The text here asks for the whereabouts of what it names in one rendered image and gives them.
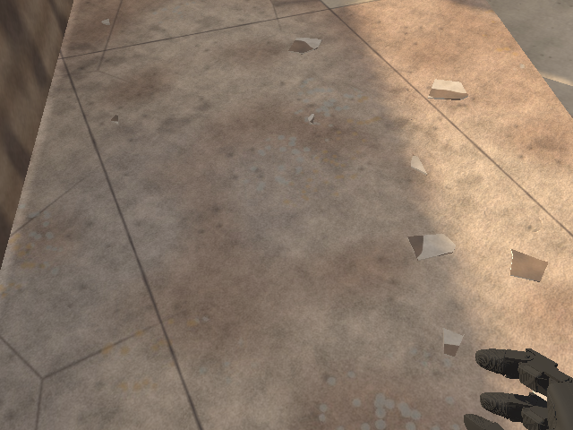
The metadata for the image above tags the robot right hand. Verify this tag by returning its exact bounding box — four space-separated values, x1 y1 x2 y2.
464 348 573 430

